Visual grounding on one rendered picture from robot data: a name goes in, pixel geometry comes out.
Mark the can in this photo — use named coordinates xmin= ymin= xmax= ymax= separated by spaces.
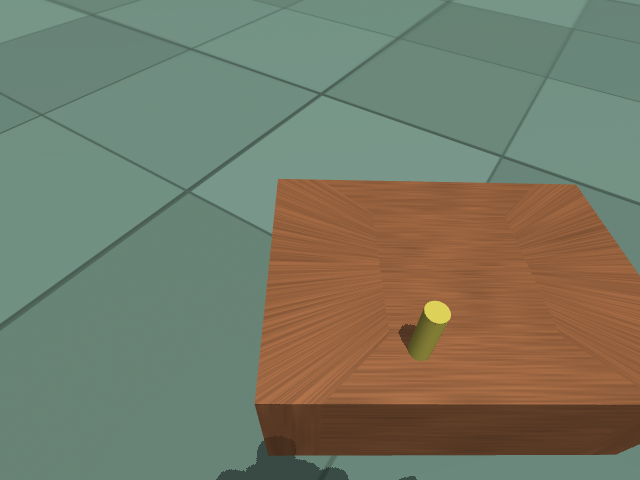
xmin=408 ymin=301 xmax=451 ymax=361

